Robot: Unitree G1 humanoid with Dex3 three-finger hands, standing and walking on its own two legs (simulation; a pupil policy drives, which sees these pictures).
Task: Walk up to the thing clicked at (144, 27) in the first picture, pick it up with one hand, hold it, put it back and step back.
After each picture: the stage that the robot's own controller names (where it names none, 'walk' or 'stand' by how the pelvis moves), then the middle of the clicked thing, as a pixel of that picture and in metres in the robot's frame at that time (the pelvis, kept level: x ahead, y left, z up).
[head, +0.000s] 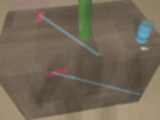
stand; (144, 31) +0.77 -0.31 -0.06
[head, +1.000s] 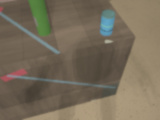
rise first; (107, 23) +0.73 -0.08 -0.02
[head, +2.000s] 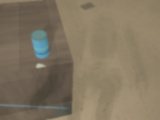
walk; (40, 44) +0.56 +0.25 -0.02
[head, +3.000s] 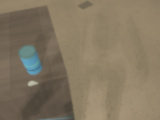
stand; (31, 60) +0.48 +0.25 -0.03
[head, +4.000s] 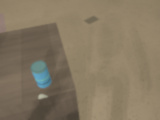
stand; (41, 74) +0.46 +0.23 -0.06
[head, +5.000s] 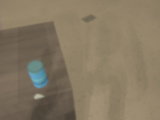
stand; (38, 74) +0.46 +0.24 -0.06
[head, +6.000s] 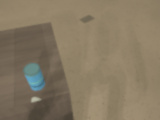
stand; (34, 77) +0.45 +0.25 -0.06
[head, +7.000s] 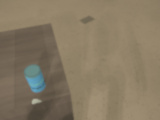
stand; (35, 78) +0.44 +0.24 -0.06
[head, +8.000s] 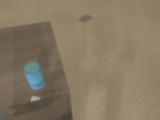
rise first; (34, 76) +0.45 +0.25 -0.06
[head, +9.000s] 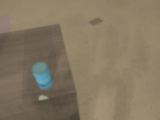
go down; (42, 75) +0.45 +0.24 -0.06
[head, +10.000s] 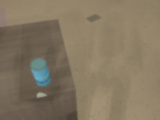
go down; (41, 72) +0.46 +0.23 -0.05
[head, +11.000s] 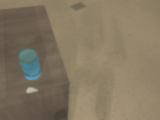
go down; (30, 65) +0.45 +0.22 -0.02
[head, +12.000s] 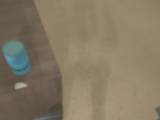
close in; (17, 58) +0.45 +0.22 +0.01
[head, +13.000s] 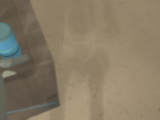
close; (5, 43) +0.48 +0.23 +0.04
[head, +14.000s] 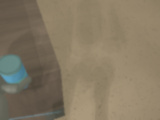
lift; (14, 73) +0.38 +0.22 +0.03
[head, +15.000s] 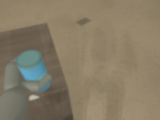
lift; (34, 72) +0.33 +0.16 +0.14
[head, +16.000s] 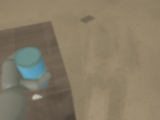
hold; (33, 69) +0.33 +0.17 +0.15
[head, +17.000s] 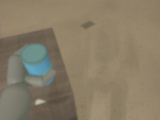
hold; (39, 66) +0.33 +0.15 +0.17
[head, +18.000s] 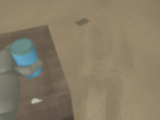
crouch; (27, 59) +0.39 +0.20 +0.14
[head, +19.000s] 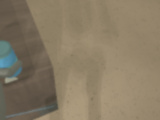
lower; (6, 60) +0.44 +0.23 +0.00
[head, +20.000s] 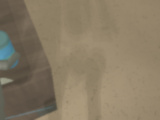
lower; (2, 51) +0.45 +0.23 +0.03
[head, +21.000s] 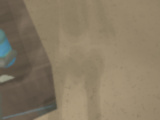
lower; out of the picture +0.46 +0.24 +0.04
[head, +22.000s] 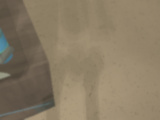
lower; out of the picture +0.47 +0.24 +0.04
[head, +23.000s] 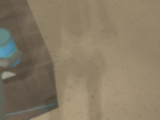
loosen; (5, 49) +0.46 +0.22 +0.04
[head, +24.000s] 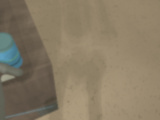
withdraw; (7, 52) +0.45 +0.22 +0.03
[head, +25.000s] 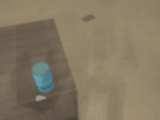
sink last; (43, 77) +0.42 +0.20 -0.01
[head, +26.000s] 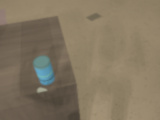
stand; (44, 70) +0.45 +0.22 -0.01
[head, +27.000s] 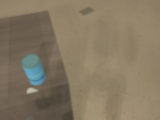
stand; (34, 70) +0.44 +0.23 +0.00
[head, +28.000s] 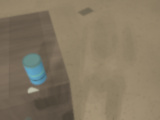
stand; (35, 69) +0.44 +0.22 +0.00
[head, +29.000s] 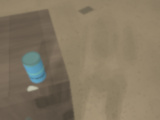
stand; (34, 67) +0.44 +0.22 +0.01
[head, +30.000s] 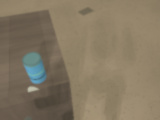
stand; (35, 68) +0.44 +0.22 +0.01
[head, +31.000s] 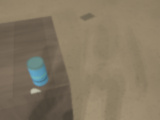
stand; (38, 71) +0.45 +0.22 -0.03
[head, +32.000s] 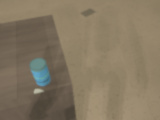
walk; (40, 72) +0.45 +0.22 -0.06
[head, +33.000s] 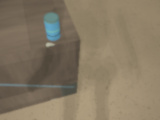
walk; (52, 27) +0.65 +0.17 -0.04
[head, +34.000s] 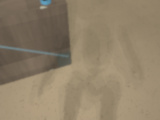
walk; out of the picture +0.96 +0.30 -0.03
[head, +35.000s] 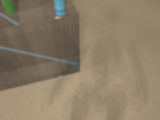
stand; (59, 5) +1.03 +0.21 -0.06
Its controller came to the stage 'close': yes
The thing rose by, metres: 0.23
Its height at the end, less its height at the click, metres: +0.00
